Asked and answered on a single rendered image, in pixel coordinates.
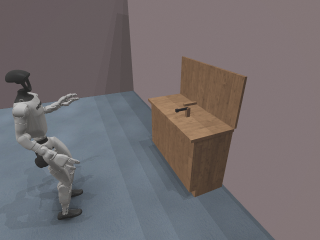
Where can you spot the robot foot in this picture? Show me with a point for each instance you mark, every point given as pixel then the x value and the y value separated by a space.
pixel 76 192
pixel 71 214

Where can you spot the robot left forearm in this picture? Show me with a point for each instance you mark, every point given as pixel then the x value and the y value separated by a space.
pixel 50 108

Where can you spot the robot right forearm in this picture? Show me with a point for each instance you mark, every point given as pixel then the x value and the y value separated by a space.
pixel 37 148

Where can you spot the robot right foot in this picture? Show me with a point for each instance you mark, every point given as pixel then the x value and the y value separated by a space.
pixel 71 214

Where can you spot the robot right hand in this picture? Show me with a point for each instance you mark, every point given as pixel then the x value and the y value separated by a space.
pixel 61 159

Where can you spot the tap lever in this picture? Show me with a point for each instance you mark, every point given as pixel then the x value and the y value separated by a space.
pixel 180 109

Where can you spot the robot left foot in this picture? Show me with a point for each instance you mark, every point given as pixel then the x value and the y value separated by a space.
pixel 76 192

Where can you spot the robot left hand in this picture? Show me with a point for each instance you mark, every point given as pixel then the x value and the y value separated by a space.
pixel 63 101

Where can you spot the right robot upper arm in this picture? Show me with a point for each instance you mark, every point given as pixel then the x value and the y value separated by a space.
pixel 20 114

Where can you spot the counter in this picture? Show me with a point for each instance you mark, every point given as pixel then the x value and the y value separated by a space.
pixel 196 142

